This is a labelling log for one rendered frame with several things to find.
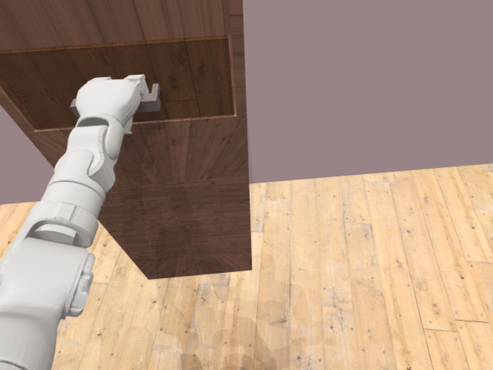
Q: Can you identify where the robot left upper arm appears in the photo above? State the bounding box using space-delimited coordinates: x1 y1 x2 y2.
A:
0 237 96 370

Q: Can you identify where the robot left forearm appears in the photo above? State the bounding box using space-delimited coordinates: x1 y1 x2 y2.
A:
0 113 124 285

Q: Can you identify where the drawer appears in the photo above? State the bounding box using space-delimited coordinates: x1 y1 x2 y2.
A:
0 35 234 130

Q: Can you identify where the handle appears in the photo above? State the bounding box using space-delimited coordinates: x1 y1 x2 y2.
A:
70 83 161 117

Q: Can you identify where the cabinet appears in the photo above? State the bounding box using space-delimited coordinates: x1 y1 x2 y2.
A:
0 0 252 280

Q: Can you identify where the robot left hand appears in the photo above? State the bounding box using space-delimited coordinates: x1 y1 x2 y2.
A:
75 74 149 135

